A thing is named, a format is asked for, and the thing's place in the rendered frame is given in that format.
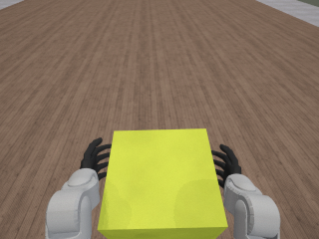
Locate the right robot forearm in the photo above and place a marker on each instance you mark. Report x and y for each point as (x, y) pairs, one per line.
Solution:
(256, 216)

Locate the left robot hand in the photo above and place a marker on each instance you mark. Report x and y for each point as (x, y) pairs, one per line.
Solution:
(91, 157)

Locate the right robot hand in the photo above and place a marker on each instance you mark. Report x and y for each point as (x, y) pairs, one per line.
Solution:
(230, 166)

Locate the left robot forearm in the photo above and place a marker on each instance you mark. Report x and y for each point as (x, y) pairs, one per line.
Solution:
(69, 210)

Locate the carton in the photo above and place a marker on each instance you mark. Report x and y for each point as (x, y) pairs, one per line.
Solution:
(161, 184)

